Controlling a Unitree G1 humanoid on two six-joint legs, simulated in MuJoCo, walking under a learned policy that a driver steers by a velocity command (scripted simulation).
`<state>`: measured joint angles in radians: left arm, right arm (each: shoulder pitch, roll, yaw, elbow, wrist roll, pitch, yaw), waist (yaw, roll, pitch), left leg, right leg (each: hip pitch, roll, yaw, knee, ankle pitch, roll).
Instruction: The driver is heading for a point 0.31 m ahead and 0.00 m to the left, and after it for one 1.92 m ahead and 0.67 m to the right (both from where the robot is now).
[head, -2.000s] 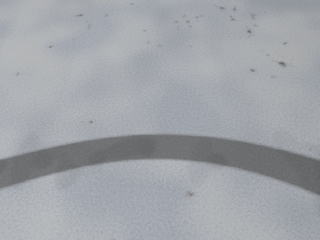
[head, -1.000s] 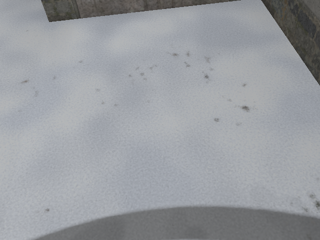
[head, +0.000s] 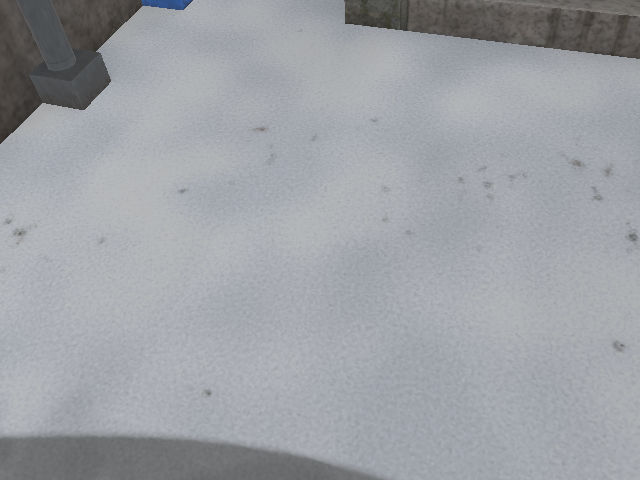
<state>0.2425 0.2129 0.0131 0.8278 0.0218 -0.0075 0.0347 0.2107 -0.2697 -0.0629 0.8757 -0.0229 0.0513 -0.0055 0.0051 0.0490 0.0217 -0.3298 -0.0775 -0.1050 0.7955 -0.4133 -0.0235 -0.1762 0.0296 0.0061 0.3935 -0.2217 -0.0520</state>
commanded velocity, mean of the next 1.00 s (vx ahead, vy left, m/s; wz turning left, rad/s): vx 0.41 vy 0.00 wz -0.24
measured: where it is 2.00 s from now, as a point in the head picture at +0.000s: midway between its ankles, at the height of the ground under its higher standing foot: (461, 306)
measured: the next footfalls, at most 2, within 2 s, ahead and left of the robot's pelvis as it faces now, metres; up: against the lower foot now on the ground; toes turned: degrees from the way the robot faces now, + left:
left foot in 0.20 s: +0.03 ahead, +0.11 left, +0.00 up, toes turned +0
right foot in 0.64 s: +0.37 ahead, -0.09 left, +0.00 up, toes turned -10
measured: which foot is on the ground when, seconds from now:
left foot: up 0.00-0.18, down 0.20-0.62, up 0.64-1.00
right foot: down 0.00-0.20, up 0.22-0.62, down 0.64-1.00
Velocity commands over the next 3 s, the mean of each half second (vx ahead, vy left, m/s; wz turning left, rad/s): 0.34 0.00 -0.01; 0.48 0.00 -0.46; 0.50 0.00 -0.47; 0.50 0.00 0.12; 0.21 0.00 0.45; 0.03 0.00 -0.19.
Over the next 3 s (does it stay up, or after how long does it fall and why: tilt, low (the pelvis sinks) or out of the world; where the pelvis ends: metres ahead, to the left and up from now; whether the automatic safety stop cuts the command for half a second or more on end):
stays up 1.05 -0.36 0.00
